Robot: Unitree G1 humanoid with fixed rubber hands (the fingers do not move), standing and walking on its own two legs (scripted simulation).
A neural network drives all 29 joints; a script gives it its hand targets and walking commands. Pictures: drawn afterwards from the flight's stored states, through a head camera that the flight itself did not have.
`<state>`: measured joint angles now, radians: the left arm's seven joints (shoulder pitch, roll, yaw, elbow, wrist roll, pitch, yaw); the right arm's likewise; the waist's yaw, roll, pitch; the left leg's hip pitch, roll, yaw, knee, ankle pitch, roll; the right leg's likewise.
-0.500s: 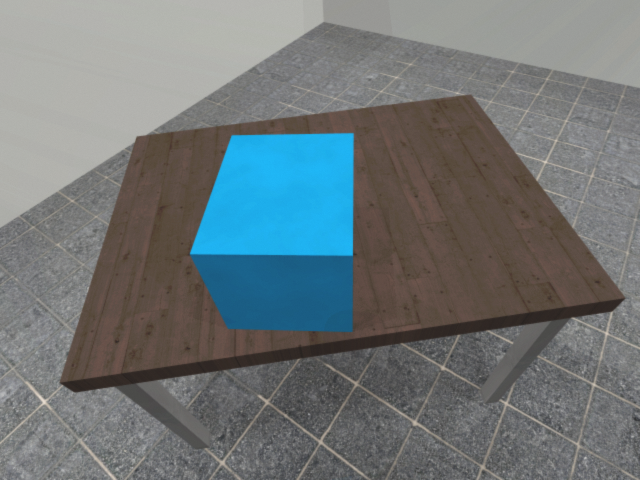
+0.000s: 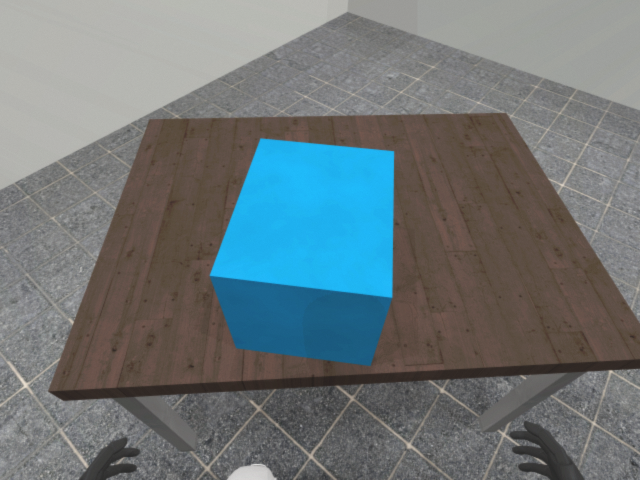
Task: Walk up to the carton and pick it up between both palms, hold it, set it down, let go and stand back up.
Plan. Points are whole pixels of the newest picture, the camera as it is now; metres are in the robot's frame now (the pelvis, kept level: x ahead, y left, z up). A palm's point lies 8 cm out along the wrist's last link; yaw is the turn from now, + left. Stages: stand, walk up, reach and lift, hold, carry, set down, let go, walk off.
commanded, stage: walk up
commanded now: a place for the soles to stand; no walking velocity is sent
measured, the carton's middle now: (314, 250) +0.45 +0.01 -0.02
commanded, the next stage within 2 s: reach and lift in 1.64 s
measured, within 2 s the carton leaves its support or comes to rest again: neither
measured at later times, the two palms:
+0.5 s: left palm out of the picture +0.09 +0.30 -0.09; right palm out of the picture +0.12 -0.29 -0.09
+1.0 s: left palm out of the picture +0.03 +0.32 -0.10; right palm out of the picture +0.11 -0.27 -0.09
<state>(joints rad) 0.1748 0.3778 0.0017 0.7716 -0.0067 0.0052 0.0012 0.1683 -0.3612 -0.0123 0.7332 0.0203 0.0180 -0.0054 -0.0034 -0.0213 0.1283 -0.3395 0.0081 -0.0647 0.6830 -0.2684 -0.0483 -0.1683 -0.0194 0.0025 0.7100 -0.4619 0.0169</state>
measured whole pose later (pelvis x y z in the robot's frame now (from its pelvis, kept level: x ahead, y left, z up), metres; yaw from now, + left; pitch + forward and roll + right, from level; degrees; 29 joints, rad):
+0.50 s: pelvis +0.01 +0.00 +0.02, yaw +2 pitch -3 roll +0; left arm 0.10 0.35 0.03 1.04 -0.02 0.00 -0.01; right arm 0.10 -0.34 -0.02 1.02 0.02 0.00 -0.02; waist 0.01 0.00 0.10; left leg -0.23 0.01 -0.09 0.44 -0.15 -0.05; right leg -0.03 -0.02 -0.04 0.43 -0.33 0.01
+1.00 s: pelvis -0.01 +0.02 +0.02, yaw +4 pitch -3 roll -1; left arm 0.12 0.36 0.05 1.07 -0.01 0.01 0.00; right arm 0.09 -0.33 -0.02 1.04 0.01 0.00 -0.02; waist 0.02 0.00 0.09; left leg -0.29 -0.02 -0.12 0.45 -0.11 -0.03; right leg -0.07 -0.04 -0.08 0.43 -0.31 0.04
